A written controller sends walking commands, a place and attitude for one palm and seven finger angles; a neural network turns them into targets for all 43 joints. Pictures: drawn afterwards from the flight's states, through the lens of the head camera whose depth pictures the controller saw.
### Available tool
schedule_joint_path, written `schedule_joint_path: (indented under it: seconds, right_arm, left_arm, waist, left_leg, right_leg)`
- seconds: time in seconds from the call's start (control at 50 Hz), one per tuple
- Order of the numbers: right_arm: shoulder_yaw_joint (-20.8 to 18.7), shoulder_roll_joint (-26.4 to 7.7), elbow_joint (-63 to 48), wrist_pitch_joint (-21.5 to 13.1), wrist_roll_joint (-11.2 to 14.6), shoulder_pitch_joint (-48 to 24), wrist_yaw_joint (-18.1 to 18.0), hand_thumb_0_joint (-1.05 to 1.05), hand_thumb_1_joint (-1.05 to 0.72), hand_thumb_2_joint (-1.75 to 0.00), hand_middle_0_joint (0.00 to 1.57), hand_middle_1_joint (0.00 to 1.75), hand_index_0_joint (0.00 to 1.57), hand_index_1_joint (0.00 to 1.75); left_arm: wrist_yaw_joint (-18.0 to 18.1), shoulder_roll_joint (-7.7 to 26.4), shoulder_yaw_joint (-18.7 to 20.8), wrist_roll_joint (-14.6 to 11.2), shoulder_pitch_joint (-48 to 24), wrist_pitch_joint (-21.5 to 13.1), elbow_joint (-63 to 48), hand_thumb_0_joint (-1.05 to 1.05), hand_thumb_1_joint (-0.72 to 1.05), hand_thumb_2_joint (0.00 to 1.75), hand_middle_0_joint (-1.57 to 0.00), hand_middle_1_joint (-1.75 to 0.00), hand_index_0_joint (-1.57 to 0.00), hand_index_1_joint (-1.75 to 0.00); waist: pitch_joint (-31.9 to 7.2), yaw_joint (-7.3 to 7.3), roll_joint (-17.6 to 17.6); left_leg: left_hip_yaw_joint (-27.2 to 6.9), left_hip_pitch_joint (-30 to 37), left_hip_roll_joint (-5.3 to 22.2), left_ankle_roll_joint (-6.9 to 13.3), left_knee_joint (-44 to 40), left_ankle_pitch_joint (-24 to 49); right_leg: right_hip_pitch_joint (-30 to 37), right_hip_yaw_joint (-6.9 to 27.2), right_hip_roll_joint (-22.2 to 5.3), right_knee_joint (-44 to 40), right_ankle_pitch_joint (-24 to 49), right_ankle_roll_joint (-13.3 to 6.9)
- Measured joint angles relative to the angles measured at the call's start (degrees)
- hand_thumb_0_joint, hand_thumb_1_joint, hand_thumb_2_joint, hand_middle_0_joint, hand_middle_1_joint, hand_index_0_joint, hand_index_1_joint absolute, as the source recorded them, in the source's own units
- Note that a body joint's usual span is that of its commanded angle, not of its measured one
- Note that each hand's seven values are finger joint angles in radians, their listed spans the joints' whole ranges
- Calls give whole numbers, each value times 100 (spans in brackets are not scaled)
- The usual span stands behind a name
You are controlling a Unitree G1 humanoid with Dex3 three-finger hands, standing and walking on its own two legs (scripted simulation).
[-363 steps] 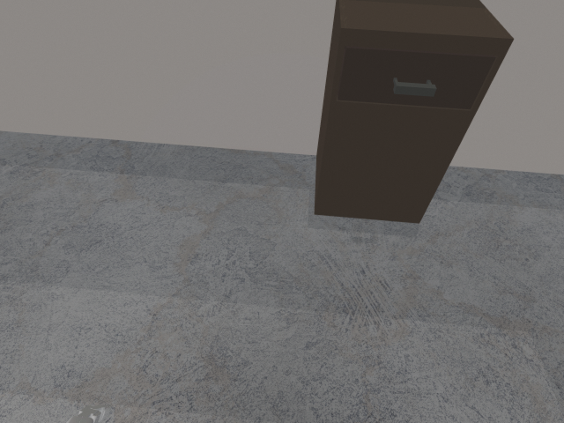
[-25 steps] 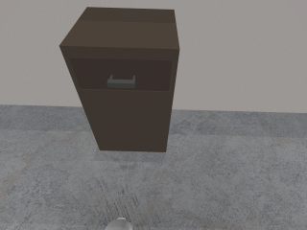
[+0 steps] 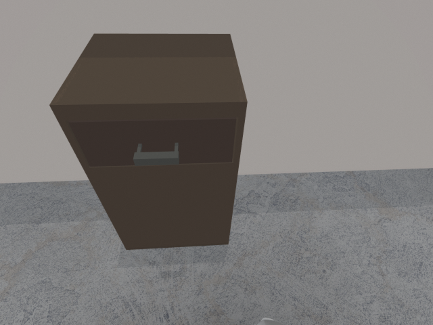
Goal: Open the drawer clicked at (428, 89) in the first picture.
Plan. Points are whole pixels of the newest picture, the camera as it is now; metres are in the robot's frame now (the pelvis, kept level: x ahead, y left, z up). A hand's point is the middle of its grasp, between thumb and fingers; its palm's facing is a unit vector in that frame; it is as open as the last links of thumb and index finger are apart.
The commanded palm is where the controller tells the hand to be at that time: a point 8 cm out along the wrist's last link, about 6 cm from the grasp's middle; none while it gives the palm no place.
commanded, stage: come to a stop and stand still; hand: left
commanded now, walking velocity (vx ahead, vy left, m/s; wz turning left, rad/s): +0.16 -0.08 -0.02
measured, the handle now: (157, 152) +0.58 +0.19 -0.07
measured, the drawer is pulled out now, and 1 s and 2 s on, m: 0.00 0.00 0.00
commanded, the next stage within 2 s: look again from close up in 1.44 s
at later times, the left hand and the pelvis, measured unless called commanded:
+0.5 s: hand out of the picture +0.12 +0.18 -0.19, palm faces +0.07 -0.97 -0.22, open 7.3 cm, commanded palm none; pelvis +0.05 -0.01 -0.01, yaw +1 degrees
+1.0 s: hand out of the picture +0.02 +0.18 -0.17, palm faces +0.01 -0.98 -0.20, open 7.4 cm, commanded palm none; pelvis +0.02 +0.01 +0.00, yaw -1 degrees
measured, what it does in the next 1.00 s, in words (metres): steps on the spot: right foot, then left foot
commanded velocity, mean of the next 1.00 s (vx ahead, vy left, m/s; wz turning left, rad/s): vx -0.07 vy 0.05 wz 0.00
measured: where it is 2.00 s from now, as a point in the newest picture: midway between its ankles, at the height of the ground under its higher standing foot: outside the picture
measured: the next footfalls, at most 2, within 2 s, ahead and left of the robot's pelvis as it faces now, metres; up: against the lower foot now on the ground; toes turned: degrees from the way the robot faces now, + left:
right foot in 0.12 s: +0.15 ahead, -0.15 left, +0.00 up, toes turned -9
left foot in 0.52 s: +0.09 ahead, +0.09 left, +0.00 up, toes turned +5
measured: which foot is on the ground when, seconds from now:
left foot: down 0.00-0.12, up 0.14-0.50, down 0.52-1.00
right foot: up 0.00-0.10, down 0.12-0.54, up 0.56-0.88, down 0.90-1.00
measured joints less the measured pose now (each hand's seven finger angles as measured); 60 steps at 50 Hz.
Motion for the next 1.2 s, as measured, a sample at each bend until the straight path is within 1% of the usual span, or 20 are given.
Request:
schedule_joint_path:
  seconds: [0.06,0.1,0.12,0.16,0.2,0.24,0.38,0.44,0.5,0.52,0.54,0.58,0.64,0.7,0.76,0.82,0.9,0.92,1.0,1.2]
  right_arm:
    - [-14,16,73,58,-20,152,8,0,-92,-89,20,30,20,30]
    - [-6,26,136,92,-13,278,6,1,-91,-89,20,30,20,30]
    - [4,15,183,102,10,318,3,1,-91,-89,20,30,20,30]
    - [32,-53,260,182,75,265,-27,1,-91,-89,20,30,20,30]
    - [53,-85,290,280,127,161,-71,1,-91,-89,20,30,20,30]
    - [50,-96,259,343,166,34,-109,1,-91,-89,20,30,20,30]
    - [-48,-248,-138,537,133,-631,-75,1,-91,-90,20,30,20,30]
    - [-67,-319,-348,522,124,-896,-46,1,-91,-90,19,30,20,30]
    - [-51,-351,-518,439,117,-1032,-28,1,-91,-90,19,30,19,30]
    - [-39,-362,-559,396,107,-1040,-21,1,-91,-90,19,30,19,30]
    - [-28,-330,-576,367,86,-1055,-18,0,-91,-90,19,30,19,30]
    - [24,-270,-615,360,54,-1042,-18,0,-91,-90,19,30,19,30]
    - [109,-207,-588,369,38,-1018,-63,0,-91,-89,19,30,20,30]
    - [170,-139,-507,333,70,-999,-87,1,-91,-89,20,30,20,30]
    - [176,-84,-430,277,108,-968,-125,0,-92,-89,20,30,20,30]
    - [156,-95,-347,244,113,-933,-131,0,-92,-89,20,30,20,30]
    - [146,-123,-156,221,148,-815,-110,0,-93,-89,20,30,20,30]
    - [120,-165,-85,223,169,-792,-122,0,-93,-89,20,30,20,30]
    - [128,-282,138,256,159,-586,-84,0,-94,-89,20,30,20,30]
    - [240,-72,506,309,130,-3,-74,1,-92,-89,20,30,20,30]
  left_arm:
    - [-18,-38,-21,0,-99,-10,-37,0,91,90,-19,-30,-19,-30]
    - [-25,-55,-49,1,-95,-82,-52,0,91,90,-19,-30,-19,-30]
    - [-7,-83,-64,5,-101,-155,-31,0,91,90,-19,-30,-19,-30]
    - [45,-217,-135,-26,-142,-265,43,0,91,90,-19,-30,-20,-30]
    - [98,-326,-208,-50,-141,-276,107,0,91,90,-20,-30,-20,-30]
    - [203,-383,-166,-87,-166,-234,108,-1,93,90,-20,-30,-20,-30]
    - [265,-269,-110,-2,-276,22,17,-2,93,90,-20,-30,-20,-30]
    - [262,-172,-69,23,-236,86,-6,-1,92,90,-20,-30,-20,-30]
    - [253,-40,-37,18,-135,144,2,-1,92,90,-20,-30,-20,-30]
    - [246,2,-31,1,-88,171,5,-1,91,90,-20,-30,-20,-30]
    - [235,64,-20,-20,-60,208,16,0,91,90,-20,-30,-20,-30]
    - [228,143,-13,-32,20,298,48,0,91,90,-20,-30,-20,-30]
    - [197,184,-16,-20,165,333,125,0,91,90,-20,-30,-20,-30]
    - [182,192,-46,-22,346,274,226,0,91,90,-20,-30,-20,-30]
    - [196,153,-104,-33,510,264,359,0,91,90,-20,-30,-20,-30]
    - [209,71,-176,-45,602,269,489,0,91,90,-20,-30,-20,-30]
    - [232,-32,-262,-58,660,166,616,0,91,90,-20,-30,-20,-30]
    - [248,-102,-284,-61,643,132,673,0,91,90,-20,-30,-20,-30]
    - [247,-298,-374,-79,686,22,737,0,91,90,-20,-30,-20,-30]
    - [268,-393,-400,-109,754,5,771,1,92,90,-20,-30,-20,-30]
  waist:
    - [70,-122,97]
    - [96,-154,126]
    - [120,-142,171]
    - [249,-165,366]
    - [305,-132,395]
    - [337,-67,362]
    - [462,147,260]
    - [484,206,181]
    - [426,234,72]
    - [385,239,45]
    - [380,260,-62]
    - [326,305,-170]
    - [222,326,-164]
    - [135,359,-159]
    - [74,349,-135]
    - [50,294,-83]
    - [10,247,-92]
    - [30,232,-2]
    - [6,140,212]
    - [18,46,126]
  left_leg:
    - [5,60,106,-136,207,-265]
    - [0,34,196,-262,528,-545]
    - [-26,-52,275,-301,820,-728]
    - [-369,-380,355,-274,1654,-1262]
    - [-646,-726,247,-271,2323,-1616]
    - [-797,-1013,135,-277,2646,-1655]
    - [-909,-1655,-86,-356,2946,-1351]
    - [-912,-1627,-102,-366,2627,-1202]
    - [-854,-1252,-72,-341,1651,-579]
    - [-832,-1103,-66,-222,1294,-321]
    - [-779,-1080,-131,-57,1256,-244]
    - [-705,-1034,-192,120,1179,-221]
    - [-680,-890,-230,207,770,-18]
    - [-624,-754,-296,258,367,215]
    - [-554,-658,-364,298,104,363]
    - [-492,-631,-415,318,1,437]
    - [-394,-715,-513,283,102,433]
    - [-409,-714,-474,263,142,421]
    - [-494,-621,-364,199,13,535]
    - [-570,-646,-206,66,-33,666]
  right_leg:
    - [329,-88,97,-587,-89,-51]
    - [719,-184,194,-1183,142,-105]
    - [817,-217,251,-1300,350,-190]
    - [861,-351,379,-1124,118,-352]
    - [969,-404,422,-1195,-33,-435]
    - [1064,-431,425,-1351,-6,-454]
    - [1088,-465,352,-1562,141,-414]
    - [1030,-451,305,-1547,192,-346]
    - [920,-431,248,-1369,160,-233]
    - [852,-422,231,-1237,111,-183]
    - [801,-346,181,-1111,26,-158]
    - [647,-51,258,-610,-754,-137]
    - [466,319,452,406,-1101,-141]
    - [576,422,475,740,-1057,-74]
    - [921,402,411,381,-1123,-2]
    - [1350,353,353,-365,-1176,10]
    - [1939,331,285,-1712,-479,-52]
    - [2008,308,321,-1827,-449,-55]
    - [2145,222,446,-2024,-365,-92]
    - [2140,155,613,-2098,-251,-244]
